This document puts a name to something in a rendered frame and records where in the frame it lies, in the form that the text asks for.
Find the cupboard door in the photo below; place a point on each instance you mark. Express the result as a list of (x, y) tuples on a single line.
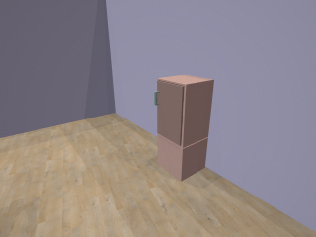
[(170, 111)]

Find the handle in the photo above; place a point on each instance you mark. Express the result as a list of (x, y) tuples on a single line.
[(156, 98)]

